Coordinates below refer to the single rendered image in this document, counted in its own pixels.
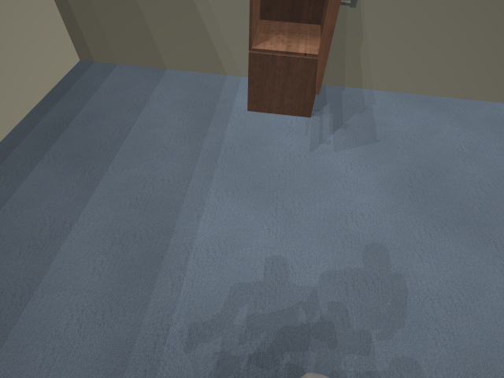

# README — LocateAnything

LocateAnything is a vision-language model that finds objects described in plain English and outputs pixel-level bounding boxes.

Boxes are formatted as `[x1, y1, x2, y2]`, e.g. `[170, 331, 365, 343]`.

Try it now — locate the cupboard door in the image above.
[316, 0, 341, 95]

